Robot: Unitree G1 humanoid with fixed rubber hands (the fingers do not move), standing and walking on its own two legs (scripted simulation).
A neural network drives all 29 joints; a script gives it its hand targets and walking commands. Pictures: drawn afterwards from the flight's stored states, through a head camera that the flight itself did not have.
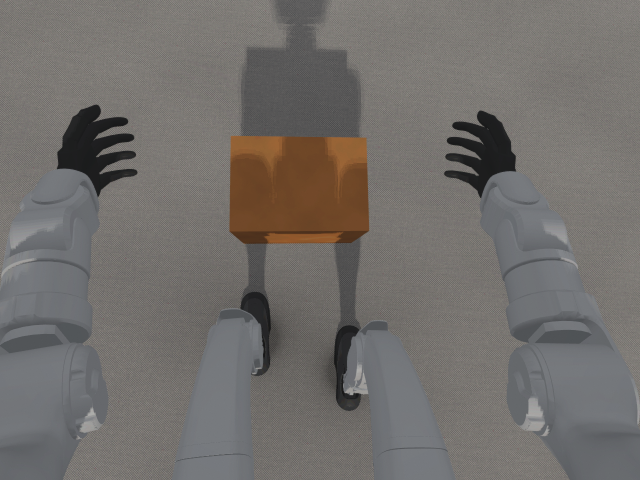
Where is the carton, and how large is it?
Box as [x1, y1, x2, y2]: [229, 136, 368, 243]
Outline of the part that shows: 231,136 229,231 244,243 351,242 368,230 365,138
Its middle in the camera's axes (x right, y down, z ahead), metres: -0.05 -0.09 +0.91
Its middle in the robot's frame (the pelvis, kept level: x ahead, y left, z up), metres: +0.52 +0.02 -0.54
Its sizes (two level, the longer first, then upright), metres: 0.283 0.199 0.241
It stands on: the floor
